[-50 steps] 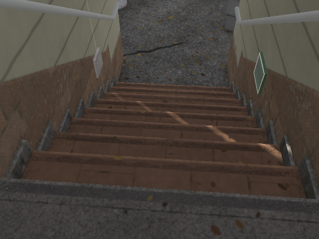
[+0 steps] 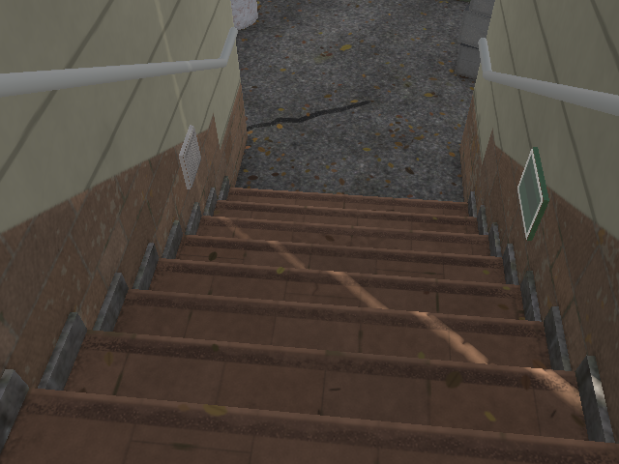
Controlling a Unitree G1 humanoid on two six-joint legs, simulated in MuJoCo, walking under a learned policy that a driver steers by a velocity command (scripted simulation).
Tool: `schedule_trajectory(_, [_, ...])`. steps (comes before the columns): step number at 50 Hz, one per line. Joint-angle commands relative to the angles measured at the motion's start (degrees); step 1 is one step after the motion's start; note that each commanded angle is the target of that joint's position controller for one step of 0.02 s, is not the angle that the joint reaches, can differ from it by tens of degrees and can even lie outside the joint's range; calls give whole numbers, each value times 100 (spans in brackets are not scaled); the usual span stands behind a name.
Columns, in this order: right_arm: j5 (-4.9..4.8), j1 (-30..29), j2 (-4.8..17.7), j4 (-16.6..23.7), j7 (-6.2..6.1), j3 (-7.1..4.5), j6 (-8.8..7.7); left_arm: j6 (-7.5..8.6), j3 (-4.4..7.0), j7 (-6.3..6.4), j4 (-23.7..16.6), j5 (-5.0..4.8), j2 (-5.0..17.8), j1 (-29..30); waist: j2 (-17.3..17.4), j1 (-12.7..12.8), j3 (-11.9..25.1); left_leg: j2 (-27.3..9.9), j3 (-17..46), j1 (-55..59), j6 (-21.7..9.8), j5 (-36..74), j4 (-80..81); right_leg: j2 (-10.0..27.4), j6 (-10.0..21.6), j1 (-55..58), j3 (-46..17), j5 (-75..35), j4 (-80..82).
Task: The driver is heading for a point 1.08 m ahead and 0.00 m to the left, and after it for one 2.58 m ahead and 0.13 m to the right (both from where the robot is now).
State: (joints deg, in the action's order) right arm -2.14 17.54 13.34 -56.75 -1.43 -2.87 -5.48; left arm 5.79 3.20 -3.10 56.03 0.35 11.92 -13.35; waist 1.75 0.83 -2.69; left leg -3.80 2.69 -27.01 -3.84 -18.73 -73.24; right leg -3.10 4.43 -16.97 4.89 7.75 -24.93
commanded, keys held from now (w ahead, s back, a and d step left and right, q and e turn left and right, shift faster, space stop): w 1.00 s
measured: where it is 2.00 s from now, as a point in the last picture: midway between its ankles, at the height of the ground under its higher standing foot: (337, 396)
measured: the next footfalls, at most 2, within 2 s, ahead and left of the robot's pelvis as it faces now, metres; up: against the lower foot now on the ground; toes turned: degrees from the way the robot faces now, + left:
left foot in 0.38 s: +0.31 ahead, +0.16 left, +0.00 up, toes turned +2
right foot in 0.94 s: +0.55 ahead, -0.10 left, -0.18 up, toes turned -2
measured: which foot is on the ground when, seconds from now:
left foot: up 0.00-0.36, down 0.38-0.94, up 0.96-1.00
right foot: down 0.00-0.42, up 0.44-0.92, down 0.94-1.00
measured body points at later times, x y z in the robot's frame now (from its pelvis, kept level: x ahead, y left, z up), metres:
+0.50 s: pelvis +0.24 +0.05 -0.02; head +0.24 +0.06 +0.43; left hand +0.25 +0.30 -0.17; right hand +0.30 -0.21 -0.14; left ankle +0.27 +0.15 -0.74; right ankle +0.13 -0.08 -0.64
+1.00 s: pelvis +0.46 -0.02 -0.18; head +0.47 -0.04 +0.27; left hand +0.59 +0.21 -0.29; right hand +0.39 -0.27 -0.33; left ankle +0.31 +0.16 -0.66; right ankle +0.50 -0.10 -0.92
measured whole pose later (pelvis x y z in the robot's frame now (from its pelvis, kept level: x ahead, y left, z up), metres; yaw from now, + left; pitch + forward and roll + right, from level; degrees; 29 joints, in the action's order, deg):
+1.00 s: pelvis +0.46 -0.02 -0.18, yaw +0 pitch +1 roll +3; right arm -2.9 28.6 12.8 -57.8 -2.6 -3.5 -3.4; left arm 3.3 2.7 -3.5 50.9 -0.2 10.3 -9.7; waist -0.1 -2.5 1.1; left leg 0.3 6.2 -27.6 -1.2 -47.8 -103.0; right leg 0.4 3.2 -19.5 1.2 14.4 -30.1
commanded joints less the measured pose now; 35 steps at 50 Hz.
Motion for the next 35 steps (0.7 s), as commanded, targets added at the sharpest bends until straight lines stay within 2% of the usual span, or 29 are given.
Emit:
schedule_trajectory(1, [31,852,243,80,-94,-150,166,103,-10,58,-116,68,336,-147,-557,-312,169,-442,196,-226,-21,314,380,1486,919,60,-1503,-669,1564])
schedule_trajectory(4, [117,-85,363,445,-100,-195,188,70,31,250,-1,58,638,-572,-490,-164,-127,-566,193,-1158,141,1112,1427,1573,949,428,-1595,-383,1764])
schedule_trajectory(6, [153,-494,327,566,-56,-189,173,27,41,331,39,64,716,-832,-435,-53,-153,-570,213,-1516,188,1688,2090,1605,876,755,-1579,-398,1766])
schedule_trajectory(8, [183,-996,308,774,36,-182,112,-1,31,393,65,8,756,-919,-418,46,-125,-444,114,-1394,137,2400,2939,1428,686,864,-1279,-739,1740])
schedule_trajectory(9, [212,-1033,237,774,65,-159,111,-21,25,391,114,38,735,-957,-504,69,-18,-350,-31,-935,166,2688,3017,1245,652,646,-956,-1095,1632])
schedule_trajectory(11, [191,-1242,255,826,100,-149,132,-37,22,384,170,5,748,-1005,-577,104,-121,-135,-279,-264,201,2797,3331,1043,640,197,-636,-1278,1636])
schedule_trajectory(12, [185,-685,341,549,160,-213,136,-14,64,347,277,137,858,-1308,-556,26,215,-115,-261,60,207,2947,2323,1372,824,349,-764,-1502,1276])
schedule_trajectory(13, [177,-579,418,522,188,-238,148,-20,49,331,307,90,765,-1318,-501,-50,126,-235,-96,-420,138,2584,2215,1429,840,704,-782,-1573,1024])
schedule_trajectory(15, [185,-976,437,655,258,-215,101,-83,18,319,305,32,582,-1438,-457,72,-171,-270,-124,-1223,24,1782,2172,1671,883,1382,-1033,-1848,596])
schedule_trajectory(16, [177,-1313,379,880,302,-165,43,-134,17,375,321,-66,615,-1383,-582,110,-386,-421,83,-1654,-48,1284,2693,1866,822,1765,-1199,-2078,467])
schedule_trajectory(17, [172,-1437,385,956,365,-150,-15,-190,25,410,292,-54,648,-1369,-578,114,-361,-337,-59,-1552,-81,990,2911,1932,795,1909,-1237,-2360,206])
schedule_trajectory(18, [174,-1135,433,893,409,-172,-59,-235,45,420,235,-30,762,-1182,-612,-67,-183,-162,-252,-860,-131,761,3173,1866,734,1685,-1130,-2968,-149])
schedule_trajectory(19, [167,-268,557,595,440,-254,-95,-256,78,428,182,-105,881,-940,-758,-392,208,123,-549,354,-221,752,3311,1683,737,1249,-971,-3788,-810])
schedule_trajectory(20, [167,927,843,216,481,-389,-143,-238,55,402,139,-244,873,-679,-521,-944,640,274,-626,1844,-412,1609,3900,1224,582,583,-742,-3925,-2121])
schedule_trajectory(21, [193,1560,1481,77,478,-540,-124,-135,-17,362,67,-270,586,-968,719,-1018,1157,-891,951,3022,-1084,2069,4616,430,165,-610,-418,-1753,-4561])
schedule_trajectory(22, [77,1373,1122,178,505,-373,-64,10,-103,301,107,-200,134,-1520,1712,-501,1369,-1632,2714,3694,-1694,2608,5115,-256,121,-2229,-854,2242,-5723])
schedule_trajectory(23, [34,1268,628,147,533,-244,-65,96,12,289,-138,-356,534,-985,1491,-581,903,-1726,3086,3227,-1690,1810,5538,-47,261,-2893,-1364,2173,-5971])
schedule_trajectory(24, [104,871,405,245,556,-161,-47,29,110,328,-325,-474,761,-573,910,-409,519,-1705,2611,2757,-1550,1630,5440,205,308,-3111,-1298,1821,-6053])
schedule_trajectory(25, [117,447,297,366,576,-88,-40,-89,139,367,-345,-400,726,-550,274,-204,278,-1564,2052,2067,-1416,1761,5435,449,242,-2849,-1243,1441,-5742])
schedule_trajectory(26, [137,208,186,441,547,-31,-53,-223,192,383,-321,-324,668,-630,176,-26,237,-1344,1638,1555,-1230,1421,5569,673,209,-2492,-1269,1175,-5252])
schedule_trajectory(28, [185,165,209,397,383,9,-23,-375,207,354,-449,-212,475,-591,98,171,61,-1080,1232,1041,-1019,1087,5709,863,131,-2220,-1165,836,-4357])
schedule_trajectory(29, [273,378,343,247,290,-39,21,-394,172,351,-511,-113,339,-467,135,149,91,-995,996,828,-1018,1598,5628,821,48,-2048,-912,601,-4116])
schedule_trajectory(30, [386,552,513,249,221,-76,38,-407,173,344,-413,-21,286,-579,-48,145,238,-872,669,707,-1038,2215,5400,698,-9,-1781,-663,3,-4014])
schedule_trajectory(31, [404,684,614,198,161,-96,23,-392,201,316,-343,-43,315,-748,75,142,364,-986,711,767,-1078,2481,5166,659,-3,-1775,-703,-345,-4182])
schedule_trajectory(32, [334,757,587,189,132,-73,-3,-380,221,319,-411,-105,380,-593,92,108,293,-1017,730,892,-1059,2679,5101,736,-8,-2079,-794,-443,-4036])
schedule_trajectory(33, [211,1046,437,124,48,-48,-83,-330,278,306,-696,-194,558,80,78,-108,155,-902,753,1668,-774,1597,4854,926,71,-2882,-1297,-1080,-3105])
schedule_trajectory(34, [150,1272,427,64,-46,-37,-118,-257,241,251,-849,-152,529,578,298,-312,117,-937,867,2028,-685,1084,4613,905,106,-3266,-1236,-1576,-2433])
schedule_trajectory(35, [98,1505,424,31,-125,-38,-148,-165,207,197,-967,-114,497,965,323,-460,48,-977,1023,2194,-702,752,4454,904,62,-3491,-1188,-1970,-2009])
